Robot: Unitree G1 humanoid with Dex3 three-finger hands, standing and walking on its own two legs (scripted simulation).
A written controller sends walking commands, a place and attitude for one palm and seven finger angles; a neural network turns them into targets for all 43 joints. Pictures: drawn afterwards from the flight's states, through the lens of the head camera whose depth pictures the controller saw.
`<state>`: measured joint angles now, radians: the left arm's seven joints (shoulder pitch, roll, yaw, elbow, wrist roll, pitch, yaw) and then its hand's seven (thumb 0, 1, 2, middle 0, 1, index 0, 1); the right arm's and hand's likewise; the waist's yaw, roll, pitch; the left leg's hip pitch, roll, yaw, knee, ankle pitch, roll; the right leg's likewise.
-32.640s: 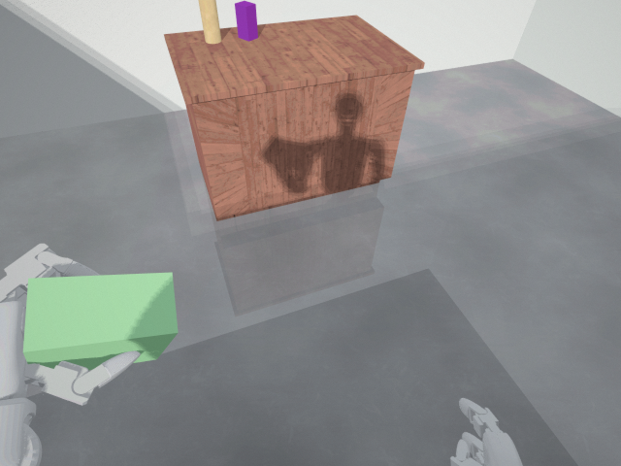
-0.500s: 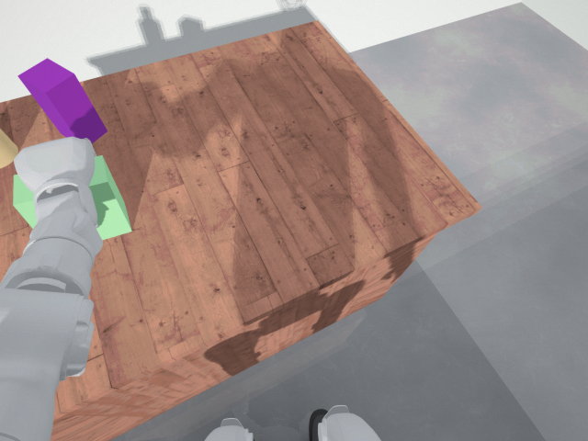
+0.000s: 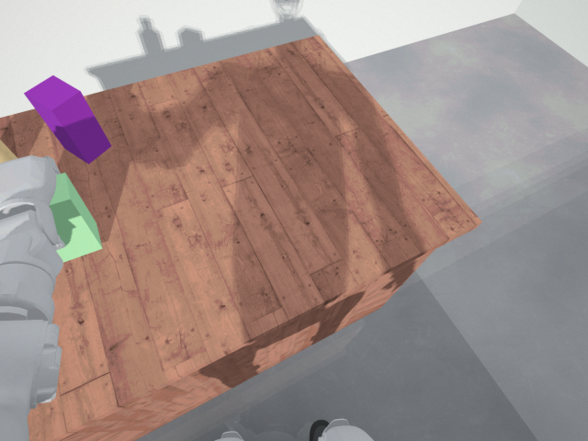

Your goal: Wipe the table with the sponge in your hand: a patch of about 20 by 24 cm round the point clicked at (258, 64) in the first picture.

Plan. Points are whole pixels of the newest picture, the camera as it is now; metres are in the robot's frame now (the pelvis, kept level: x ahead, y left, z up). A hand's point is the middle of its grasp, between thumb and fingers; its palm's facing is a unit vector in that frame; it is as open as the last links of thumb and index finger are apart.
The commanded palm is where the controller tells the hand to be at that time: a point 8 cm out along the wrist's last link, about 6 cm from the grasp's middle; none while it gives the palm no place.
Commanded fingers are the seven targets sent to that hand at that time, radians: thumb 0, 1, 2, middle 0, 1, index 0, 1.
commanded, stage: slide back across to the first lane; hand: left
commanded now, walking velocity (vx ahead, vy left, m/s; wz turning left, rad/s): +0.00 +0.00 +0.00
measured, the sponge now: (49, 233) +0.42 +0.36 -0.03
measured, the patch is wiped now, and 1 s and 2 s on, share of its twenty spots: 0.95 1.00 1.00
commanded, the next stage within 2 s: wipe back along the first lane in 0.18 s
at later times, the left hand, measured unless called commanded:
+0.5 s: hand (13, 232) +0.40 +0.38 +0.00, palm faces -0.12 -0.02 -0.99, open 9.9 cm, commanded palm +0.37 +0.36 +0.04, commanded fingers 0.00 0.10 1.30 -1.20 -1.60 -1.20 -1.60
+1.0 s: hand (21, 260) +0.36 +0.36 +0.00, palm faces -0.10 +0.00 -0.99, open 9.9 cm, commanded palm +0.33 +0.33 +0.03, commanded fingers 0.00 0.10 1.30 -1.20 -1.60 -1.20 -1.60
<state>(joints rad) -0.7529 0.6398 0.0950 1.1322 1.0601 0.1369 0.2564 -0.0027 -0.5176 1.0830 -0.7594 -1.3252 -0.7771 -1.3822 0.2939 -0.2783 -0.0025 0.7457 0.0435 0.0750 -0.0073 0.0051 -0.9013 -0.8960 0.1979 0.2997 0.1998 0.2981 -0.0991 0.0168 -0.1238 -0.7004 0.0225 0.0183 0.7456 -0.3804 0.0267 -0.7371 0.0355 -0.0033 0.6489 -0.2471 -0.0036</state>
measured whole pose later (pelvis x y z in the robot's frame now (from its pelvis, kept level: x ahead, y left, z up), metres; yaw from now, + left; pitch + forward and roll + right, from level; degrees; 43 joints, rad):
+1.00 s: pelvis +0.01 +0.01 +0.01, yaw +1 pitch +15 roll -2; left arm -0.44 0.52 0.03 0.85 1.02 0.14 0.33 -0.01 -0.48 1.07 -0.72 -1.35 -0.74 -1.41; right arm 0.22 -0.26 -0.03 0.72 0.05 0.10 -0.01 0.01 -0.90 -0.90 0.20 0.30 0.20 0.30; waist -0.01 0.03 -0.13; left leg -0.59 0.00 0.00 0.72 -0.39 0.03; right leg -0.62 0.02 -0.02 0.63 -0.27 0.00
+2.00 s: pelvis +0.01 +0.00 +0.01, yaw +2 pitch +9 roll -1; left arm -0.01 0.37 -0.06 0.37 1.00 0.29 0.33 -0.01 -0.47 1.07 -0.70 -1.36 -0.72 -1.42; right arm 0.13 -0.25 -0.01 0.65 0.05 0.05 -0.02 0.01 -0.90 -0.90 0.20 0.30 0.20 0.30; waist 0.06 0.04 -0.13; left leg -0.44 0.00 0.01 0.67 -0.39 0.02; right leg -0.50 0.01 -0.01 0.64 -0.29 -0.01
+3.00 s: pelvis +0.00 -0.01 +0.02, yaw +2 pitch +2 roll +0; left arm 0.03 0.39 -0.07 0.29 0.97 0.27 0.25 -0.02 -0.48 1.07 -0.73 -1.34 -0.75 -1.40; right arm 0.07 -0.23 0.00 0.71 0.04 0.03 -0.06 0.01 -0.90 -0.90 0.20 0.30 0.20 0.30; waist 0.09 0.06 -0.06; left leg -0.26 0.00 0.01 0.54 -0.32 0.01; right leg -0.32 0.02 -0.01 0.52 -0.23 -0.02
